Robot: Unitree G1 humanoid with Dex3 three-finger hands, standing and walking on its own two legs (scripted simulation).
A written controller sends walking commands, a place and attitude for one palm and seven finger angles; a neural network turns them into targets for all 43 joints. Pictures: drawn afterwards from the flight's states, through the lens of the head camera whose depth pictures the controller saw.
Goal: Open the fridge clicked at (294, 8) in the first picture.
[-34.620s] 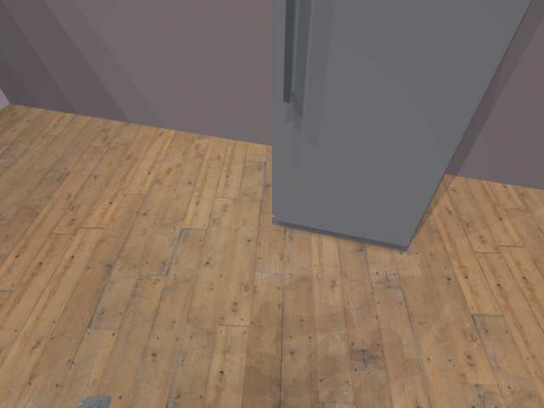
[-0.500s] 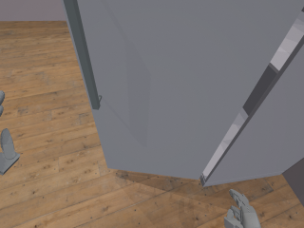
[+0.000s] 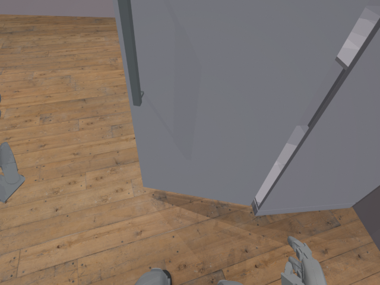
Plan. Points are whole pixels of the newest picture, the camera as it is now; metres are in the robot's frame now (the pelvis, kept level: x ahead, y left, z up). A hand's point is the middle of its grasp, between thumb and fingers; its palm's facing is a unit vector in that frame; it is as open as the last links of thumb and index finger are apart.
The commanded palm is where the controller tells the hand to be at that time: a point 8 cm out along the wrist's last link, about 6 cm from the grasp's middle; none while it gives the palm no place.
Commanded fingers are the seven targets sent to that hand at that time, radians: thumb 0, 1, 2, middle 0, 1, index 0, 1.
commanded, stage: step back with the hand held close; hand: left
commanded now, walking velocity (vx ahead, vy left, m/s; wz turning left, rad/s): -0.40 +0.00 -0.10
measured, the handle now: (131, 29) +0.67 +0.19 +0.21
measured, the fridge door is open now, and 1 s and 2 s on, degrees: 74 74 74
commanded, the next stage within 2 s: stop stepping back and stand still in 0.08 s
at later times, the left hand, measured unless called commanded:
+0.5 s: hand out of the picture +0.10 +0.26 +0.18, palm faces +0.39 -0.84 -0.37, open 7.4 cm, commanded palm +0.04 +0.30 +0.20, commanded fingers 0.00 0.90 0.90 -0.20 -0.30 -0.20 -0.30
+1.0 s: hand out of the picture +0.07 +0.28 +0.18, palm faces +0.40 -0.83 -0.38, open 7.4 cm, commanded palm +0.00 +0.32 +0.20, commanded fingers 0.00 0.90 0.90 -0.20 -0.30 -0.20 -0.30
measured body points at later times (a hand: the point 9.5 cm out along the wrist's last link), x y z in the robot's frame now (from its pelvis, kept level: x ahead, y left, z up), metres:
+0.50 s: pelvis -0.13 +0.01 +0.02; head -0.14 +0.04 +0.47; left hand +0.08 +0.30 +0.20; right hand +0.03 -0.24 -0.04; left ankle -0.07 +0.10 -0.72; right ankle -0.14 -0.11 -0.71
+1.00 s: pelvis -0.16 +0.04 +0.01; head -0.17 +0.06 +0.46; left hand +0.04 +0.32 +0.20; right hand -0.05 -0.23 -0.07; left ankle -0.09 +0.15 -0.72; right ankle -0.19 -0.08 -0.71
